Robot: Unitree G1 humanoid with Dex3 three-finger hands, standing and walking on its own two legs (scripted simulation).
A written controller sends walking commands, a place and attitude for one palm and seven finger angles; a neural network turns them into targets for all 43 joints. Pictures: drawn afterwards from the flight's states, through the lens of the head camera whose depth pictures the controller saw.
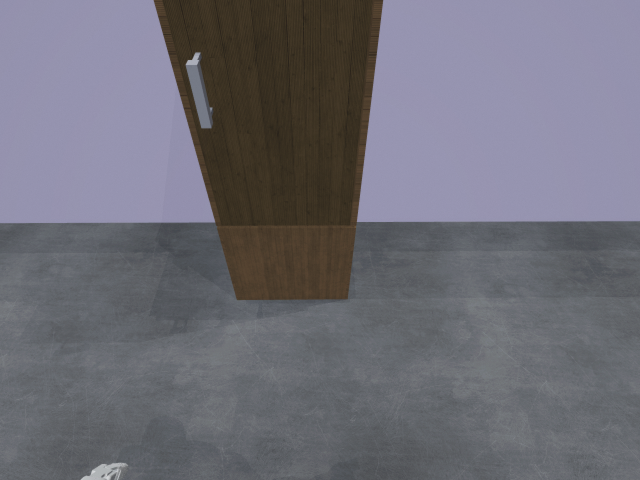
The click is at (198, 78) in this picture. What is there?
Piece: cupboard door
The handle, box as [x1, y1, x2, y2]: [186, 52, 212, 127]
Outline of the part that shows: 195,52 193,58 187,61 186,68 201,127 211,127 212,107 208,105 199,65 201,57 200,52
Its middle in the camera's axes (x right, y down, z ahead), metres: -0.24 -0.30 +0.78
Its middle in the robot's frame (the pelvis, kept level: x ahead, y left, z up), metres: +0.78 +0.29 +0.09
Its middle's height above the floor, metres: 0.86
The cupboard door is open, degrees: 0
